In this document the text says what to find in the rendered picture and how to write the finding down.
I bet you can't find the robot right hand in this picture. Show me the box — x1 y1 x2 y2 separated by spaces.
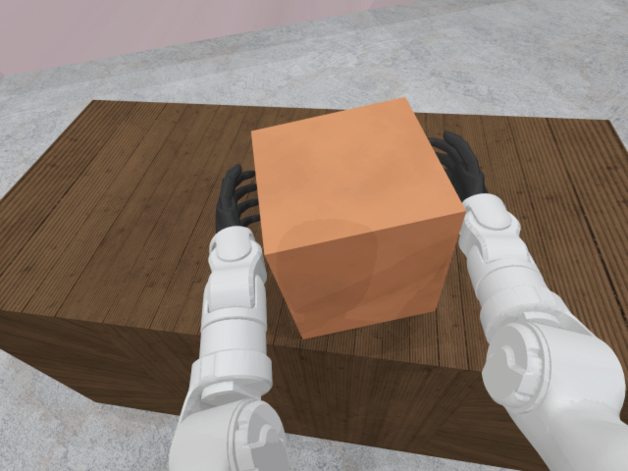
427 131 488 202

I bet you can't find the carton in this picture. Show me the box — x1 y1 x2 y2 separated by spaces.
251 97 466 340

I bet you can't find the robot right forearm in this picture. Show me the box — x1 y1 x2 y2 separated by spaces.
458 193 625 408

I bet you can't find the robot right upper arm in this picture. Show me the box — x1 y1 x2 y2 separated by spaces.
482 321 628 471

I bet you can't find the robot left hand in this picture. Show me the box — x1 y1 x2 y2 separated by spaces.
216 164 261 233

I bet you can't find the robot left forearm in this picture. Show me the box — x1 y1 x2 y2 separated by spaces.
169 226 273 457

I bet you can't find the pedestal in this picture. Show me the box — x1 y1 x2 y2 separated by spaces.
0 100 628 471

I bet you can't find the robot left upper arm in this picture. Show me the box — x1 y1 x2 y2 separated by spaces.
169 398 290 471

